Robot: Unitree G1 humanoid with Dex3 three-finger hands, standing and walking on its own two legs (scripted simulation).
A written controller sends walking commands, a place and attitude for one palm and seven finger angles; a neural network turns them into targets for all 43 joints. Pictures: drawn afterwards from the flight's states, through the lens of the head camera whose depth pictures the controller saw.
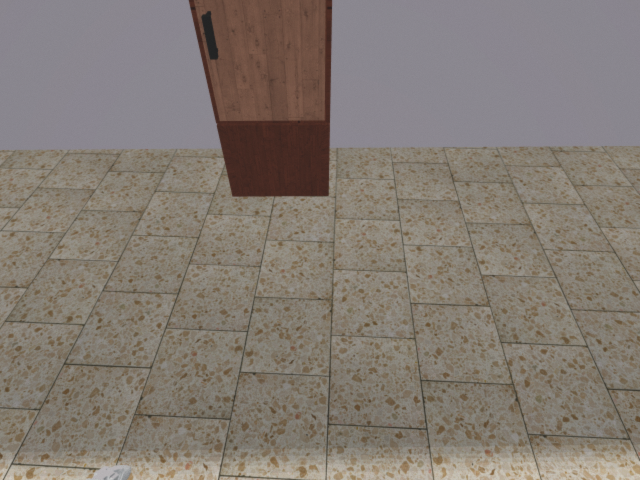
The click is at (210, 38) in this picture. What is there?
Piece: cupboard door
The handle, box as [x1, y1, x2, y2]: [201, 11, 217, 59]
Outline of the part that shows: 207,11 201,17 210,59 217,58 217,48 215,45 210,11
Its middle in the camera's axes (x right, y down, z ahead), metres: -0.37 -0.68 +1.30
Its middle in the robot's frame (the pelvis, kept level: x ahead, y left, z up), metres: +1.41 +0.44 -0.01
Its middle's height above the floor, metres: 0.76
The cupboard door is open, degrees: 0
